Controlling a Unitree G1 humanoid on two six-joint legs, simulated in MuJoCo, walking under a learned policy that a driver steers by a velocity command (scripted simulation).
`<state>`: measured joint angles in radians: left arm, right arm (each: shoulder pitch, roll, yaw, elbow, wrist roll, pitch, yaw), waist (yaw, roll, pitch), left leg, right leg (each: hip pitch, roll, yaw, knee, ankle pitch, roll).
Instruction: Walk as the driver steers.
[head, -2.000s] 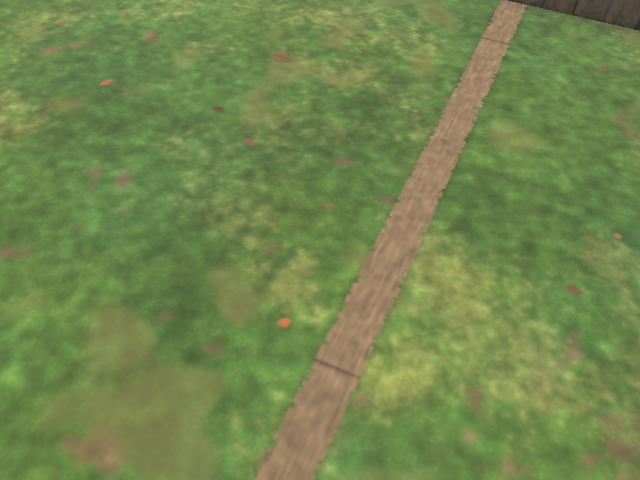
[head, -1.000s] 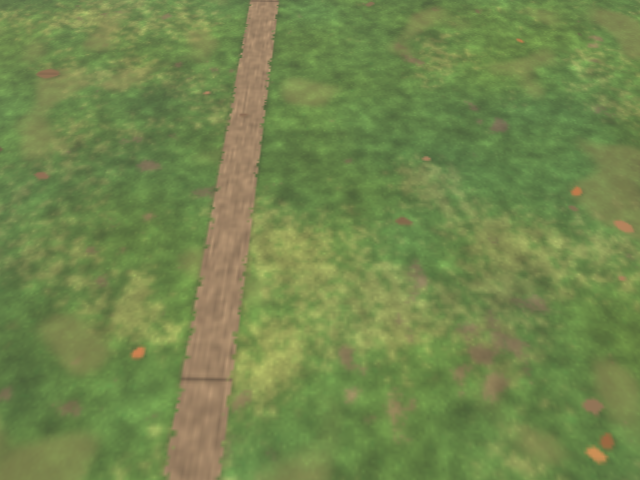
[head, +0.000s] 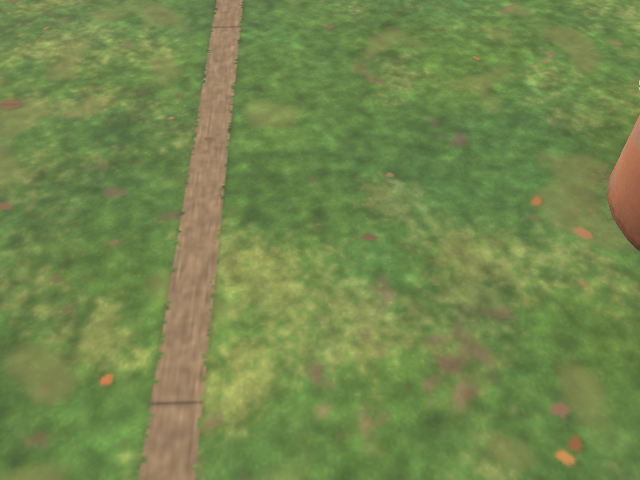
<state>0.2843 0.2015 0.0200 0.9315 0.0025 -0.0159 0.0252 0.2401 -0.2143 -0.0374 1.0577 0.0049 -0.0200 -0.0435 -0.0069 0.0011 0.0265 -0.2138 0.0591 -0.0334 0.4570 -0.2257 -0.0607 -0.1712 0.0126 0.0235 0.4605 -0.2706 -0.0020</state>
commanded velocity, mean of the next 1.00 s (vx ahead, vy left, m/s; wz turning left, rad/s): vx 0.26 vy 0.00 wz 0.00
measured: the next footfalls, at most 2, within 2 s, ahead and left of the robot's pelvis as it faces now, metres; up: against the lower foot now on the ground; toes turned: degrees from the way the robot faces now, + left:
right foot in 0.94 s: +0.44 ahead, -0.12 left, +0.00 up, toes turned -4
left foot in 1.48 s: +0.73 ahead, +0.13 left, +0.00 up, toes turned +3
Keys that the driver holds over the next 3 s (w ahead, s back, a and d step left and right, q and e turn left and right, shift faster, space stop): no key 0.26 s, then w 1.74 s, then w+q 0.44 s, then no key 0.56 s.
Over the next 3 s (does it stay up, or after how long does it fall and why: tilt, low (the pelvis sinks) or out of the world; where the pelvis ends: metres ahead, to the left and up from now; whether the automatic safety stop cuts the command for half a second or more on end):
stays up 1.26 0.05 -0.01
